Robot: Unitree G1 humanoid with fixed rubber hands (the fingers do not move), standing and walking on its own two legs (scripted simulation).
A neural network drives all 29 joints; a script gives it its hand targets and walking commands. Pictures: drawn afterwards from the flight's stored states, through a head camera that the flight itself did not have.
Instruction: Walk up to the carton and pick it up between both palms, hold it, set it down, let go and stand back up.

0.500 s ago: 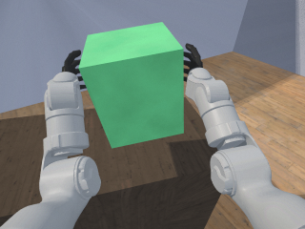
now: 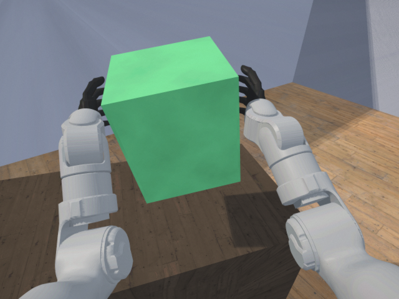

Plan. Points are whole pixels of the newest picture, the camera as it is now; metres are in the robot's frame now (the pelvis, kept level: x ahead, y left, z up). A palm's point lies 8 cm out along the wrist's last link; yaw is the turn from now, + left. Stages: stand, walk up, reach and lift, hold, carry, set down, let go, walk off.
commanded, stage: hold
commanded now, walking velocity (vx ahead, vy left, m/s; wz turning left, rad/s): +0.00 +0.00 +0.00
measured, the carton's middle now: (177, 120) +0.40 +0.01 +0.23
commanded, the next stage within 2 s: none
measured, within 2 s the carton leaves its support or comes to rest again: neither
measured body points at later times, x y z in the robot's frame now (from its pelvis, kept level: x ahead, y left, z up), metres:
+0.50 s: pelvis -0.05 -0.01 +0.00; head -0.15 -0.01 +0.44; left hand +0.32 +0.15 +0.28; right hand +0.32 -0.16 +0.29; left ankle +0.00 +0.12 -0.75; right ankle -0.04 -0.13 -0.75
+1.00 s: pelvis -0.02 -0.01 +0.00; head -0.11 +0.01 +0.44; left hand +0.36 +0.16 +0.30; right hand +0.36 -0.14 +0.27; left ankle +0.00 +0.12 -0.75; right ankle -0.04 -0.13 -0.75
